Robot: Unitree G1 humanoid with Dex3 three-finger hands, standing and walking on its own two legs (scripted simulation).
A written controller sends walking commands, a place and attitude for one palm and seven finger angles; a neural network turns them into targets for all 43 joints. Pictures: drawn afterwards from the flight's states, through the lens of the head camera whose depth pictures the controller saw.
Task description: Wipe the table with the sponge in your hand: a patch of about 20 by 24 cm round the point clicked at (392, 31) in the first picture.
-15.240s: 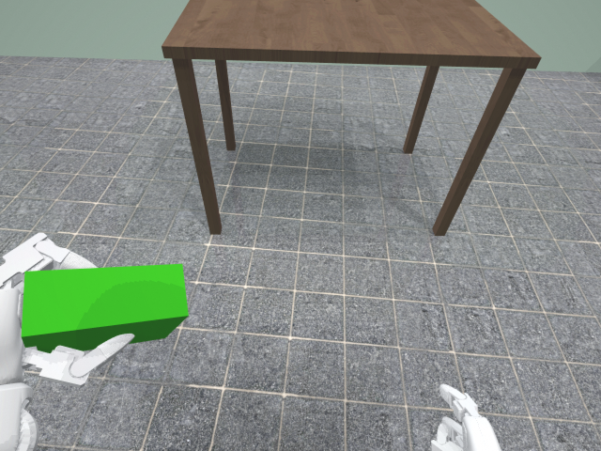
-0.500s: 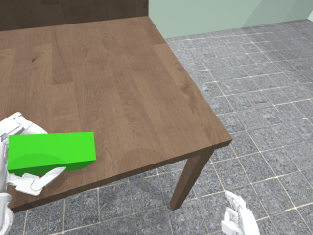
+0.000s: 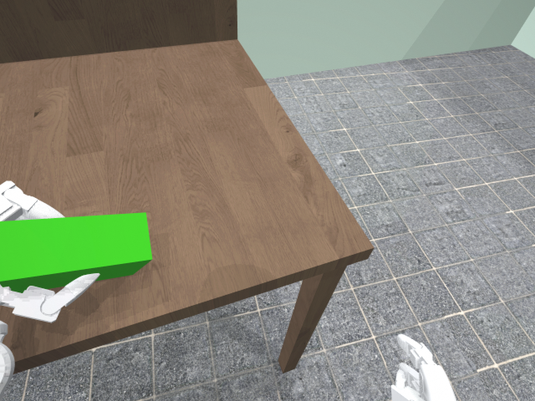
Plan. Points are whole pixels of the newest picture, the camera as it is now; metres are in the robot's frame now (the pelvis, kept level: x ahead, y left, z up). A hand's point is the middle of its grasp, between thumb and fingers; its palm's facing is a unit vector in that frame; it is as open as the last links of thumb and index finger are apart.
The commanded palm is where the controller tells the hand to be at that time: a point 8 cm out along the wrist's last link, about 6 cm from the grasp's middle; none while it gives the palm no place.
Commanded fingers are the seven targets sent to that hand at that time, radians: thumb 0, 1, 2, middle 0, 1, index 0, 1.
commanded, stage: come to a stop and stand still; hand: left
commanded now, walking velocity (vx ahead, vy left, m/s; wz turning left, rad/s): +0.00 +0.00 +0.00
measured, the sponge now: (100, 250) +0.25 +0.23 +0.14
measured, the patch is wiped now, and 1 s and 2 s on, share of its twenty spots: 0.00 0.00 0.00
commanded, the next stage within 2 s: look again from close up in 0.12 s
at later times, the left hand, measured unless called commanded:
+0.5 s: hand (33, 275) +0.20 +0.27 +0.16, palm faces +0.38 -0.85 -0.36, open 9.4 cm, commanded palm +0.14 +0.30 +0.18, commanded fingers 0.00 0.10 1.30 -1.20 -1.60 -1.20 -1.60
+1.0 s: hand out of the picture +0.21 +0.30 +0.18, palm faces +0.43 -0.75 -0.51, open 9.4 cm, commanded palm +0.12 +0.30 +0.18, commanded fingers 0.00 0.10 1.30 -1.20 -1.60 -1.20 -1.60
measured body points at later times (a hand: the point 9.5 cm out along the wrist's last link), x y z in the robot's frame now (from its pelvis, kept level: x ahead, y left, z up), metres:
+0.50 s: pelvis -0.02 +0.02 +0.00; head +0.00 +0.04 +0.45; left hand +0.18 +0.31 +0.18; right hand +0.17 -0.20 -0.07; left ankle +0.02 +0.06 -0.74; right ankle -0.06 -0.10 -0.74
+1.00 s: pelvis -0.03 +0.02 +0.00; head +0.01 +0.05 +0.45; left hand +0.18 +0.34 +0.21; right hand +0.15 -0.19 -0.08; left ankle +0.02 +0.06 -0.74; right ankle -0.05 -0.10 -0.74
